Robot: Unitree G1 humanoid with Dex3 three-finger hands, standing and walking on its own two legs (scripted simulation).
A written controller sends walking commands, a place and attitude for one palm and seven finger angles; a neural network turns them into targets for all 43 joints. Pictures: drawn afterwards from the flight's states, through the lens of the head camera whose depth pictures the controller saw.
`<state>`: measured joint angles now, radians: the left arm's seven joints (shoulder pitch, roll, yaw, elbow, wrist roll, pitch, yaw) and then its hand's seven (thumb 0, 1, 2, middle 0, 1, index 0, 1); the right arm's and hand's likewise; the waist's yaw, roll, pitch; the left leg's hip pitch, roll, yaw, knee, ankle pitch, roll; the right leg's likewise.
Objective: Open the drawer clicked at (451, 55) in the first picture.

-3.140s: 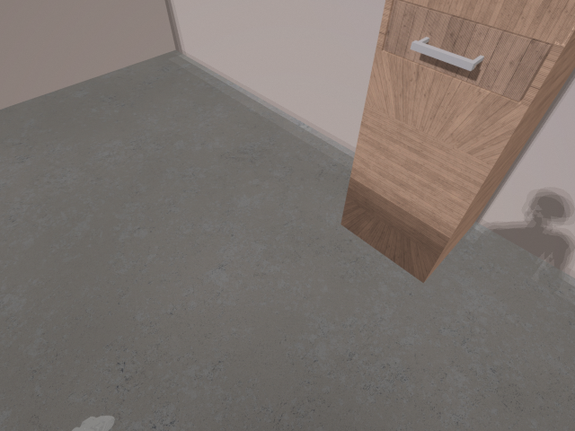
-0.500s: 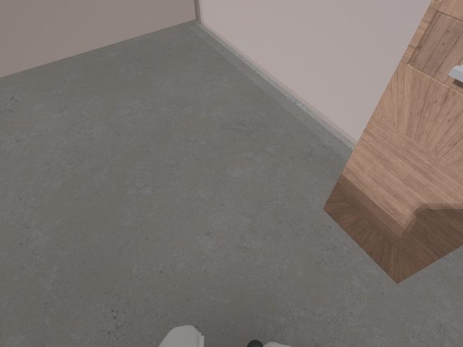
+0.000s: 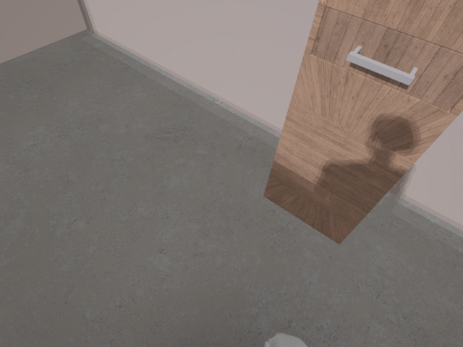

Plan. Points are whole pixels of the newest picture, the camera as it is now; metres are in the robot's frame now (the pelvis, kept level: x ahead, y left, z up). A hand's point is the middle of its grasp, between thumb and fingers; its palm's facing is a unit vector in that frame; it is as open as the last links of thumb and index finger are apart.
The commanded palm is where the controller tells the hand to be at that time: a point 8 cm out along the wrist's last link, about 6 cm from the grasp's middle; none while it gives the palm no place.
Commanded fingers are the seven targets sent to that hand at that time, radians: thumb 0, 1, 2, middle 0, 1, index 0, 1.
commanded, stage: turn to face it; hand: left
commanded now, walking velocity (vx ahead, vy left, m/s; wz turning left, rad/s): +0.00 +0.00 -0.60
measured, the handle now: (382, 64) +0.76 -0.32 +0.10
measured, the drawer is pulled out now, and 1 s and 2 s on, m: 0.00 0.00 0.00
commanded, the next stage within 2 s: take the last steps up to it in 0.76 s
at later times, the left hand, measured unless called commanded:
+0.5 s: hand (165, 327) +0.17 +0.14 -0.17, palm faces -0.29 -0.92 -0.24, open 7.4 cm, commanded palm none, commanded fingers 0.00 0.90 0.90 -0.20 -0.30 -0.20 -0.30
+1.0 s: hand (182, 345) +0.14 +0.10 -0.17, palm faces -0.46 -0.86 -0.24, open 7.4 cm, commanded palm none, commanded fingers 0.00 0.90 0.90 -0.20 -0.30 -0.20 -0.30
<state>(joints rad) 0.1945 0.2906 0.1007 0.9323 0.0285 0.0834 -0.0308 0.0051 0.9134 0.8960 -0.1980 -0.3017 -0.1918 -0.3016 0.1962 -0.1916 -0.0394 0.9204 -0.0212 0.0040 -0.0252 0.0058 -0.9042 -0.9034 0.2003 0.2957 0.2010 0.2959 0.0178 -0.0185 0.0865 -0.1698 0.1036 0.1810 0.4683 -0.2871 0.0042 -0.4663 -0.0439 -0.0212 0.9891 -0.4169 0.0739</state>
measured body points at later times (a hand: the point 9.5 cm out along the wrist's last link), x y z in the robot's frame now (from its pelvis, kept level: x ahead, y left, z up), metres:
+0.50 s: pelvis +0.01 -0.02 -0.01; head +0.04 -0.03 +0.44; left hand +0.19 +0.19 -0.15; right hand +0.01 -0.30 -0.15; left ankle +0.06 +0.10 -0.72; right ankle -0.01 -0.15 -0.74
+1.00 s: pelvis -0.01 -0.03 -0.01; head +0.00 -0.06 +0.44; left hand +0.17 +0.15 -0.15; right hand -0.12 -0.25 -0.17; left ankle +0.06 +0.09 -0.71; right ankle -0.07 -0.12 -0.74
